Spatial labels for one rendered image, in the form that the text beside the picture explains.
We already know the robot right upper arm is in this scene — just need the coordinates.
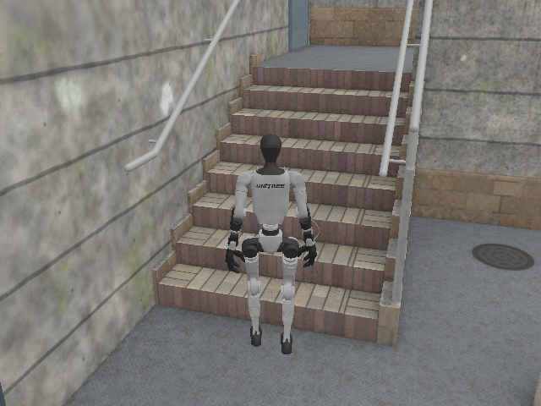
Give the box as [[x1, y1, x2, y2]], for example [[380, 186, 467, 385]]
[[288, 171, 308, 218]]

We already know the robot left forearm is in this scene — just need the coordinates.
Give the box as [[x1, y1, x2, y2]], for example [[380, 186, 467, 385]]
[[227, 206, 243, 250]]

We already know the robot left hand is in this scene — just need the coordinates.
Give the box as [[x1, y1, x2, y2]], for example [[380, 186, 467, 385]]
[[225, 249, 245, 273]]

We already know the robot right hand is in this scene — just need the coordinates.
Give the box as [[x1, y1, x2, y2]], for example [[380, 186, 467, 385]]
[[298, 244, 317, 267]]

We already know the robot left upper arm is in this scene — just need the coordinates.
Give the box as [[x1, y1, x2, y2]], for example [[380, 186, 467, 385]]
[[233, 171, 253, 219]]

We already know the robot right thigh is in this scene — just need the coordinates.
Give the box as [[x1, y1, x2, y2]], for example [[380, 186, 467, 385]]
[[281, 237, 299, 300]]

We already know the right robot shin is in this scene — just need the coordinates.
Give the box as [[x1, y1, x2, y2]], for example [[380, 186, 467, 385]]
[[282, 286, 295, 343]]

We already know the robot right forearm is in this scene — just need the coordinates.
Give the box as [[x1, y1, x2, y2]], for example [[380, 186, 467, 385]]
[[299, 206, 315, 246]]

